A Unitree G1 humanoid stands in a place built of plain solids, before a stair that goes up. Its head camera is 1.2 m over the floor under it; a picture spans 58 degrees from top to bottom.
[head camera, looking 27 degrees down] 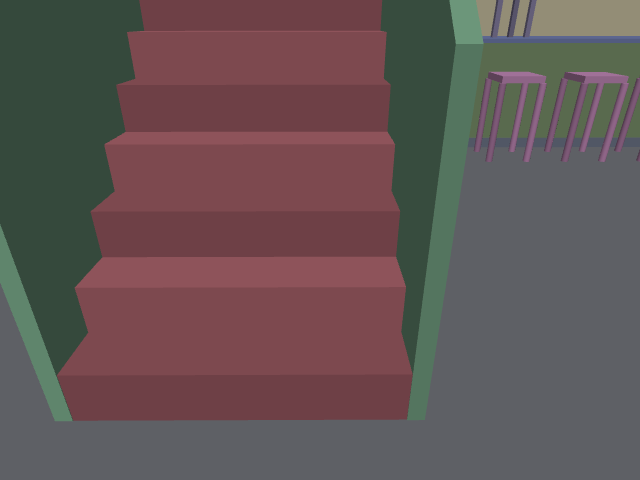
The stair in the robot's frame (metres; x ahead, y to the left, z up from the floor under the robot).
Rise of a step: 0.19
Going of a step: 0.21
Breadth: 1.12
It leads straight ahead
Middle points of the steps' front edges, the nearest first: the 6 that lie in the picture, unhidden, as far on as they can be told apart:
1.02 0.27 0.20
1.23 0.27 0.39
1.44 0.27 0.58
1.65 0.27 0.77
1.86 0.27 0.96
2.07 0.27 1.15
